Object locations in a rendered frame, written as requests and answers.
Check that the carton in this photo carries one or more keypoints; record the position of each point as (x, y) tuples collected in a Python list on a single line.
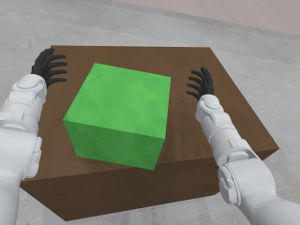
[(120, 116)]

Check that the right robot upper arm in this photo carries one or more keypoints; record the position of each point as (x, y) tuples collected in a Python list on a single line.
[(249, 185)]

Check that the robot left hand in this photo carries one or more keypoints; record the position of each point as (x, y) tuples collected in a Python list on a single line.
[(42, 66)]

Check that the robot right forearm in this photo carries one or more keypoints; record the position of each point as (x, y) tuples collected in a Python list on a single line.
[(219, 130)]

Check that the robot right hand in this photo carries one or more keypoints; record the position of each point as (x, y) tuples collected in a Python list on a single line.
[(206, 83)]

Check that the robot left forearm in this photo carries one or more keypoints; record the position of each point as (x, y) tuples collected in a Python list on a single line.
[(23, 107)]

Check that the left robot upper arm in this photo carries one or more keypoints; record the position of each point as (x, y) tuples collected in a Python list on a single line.
[(19, 159)]

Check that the pedestal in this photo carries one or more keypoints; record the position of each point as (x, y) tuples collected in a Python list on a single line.
[(79, 187)]

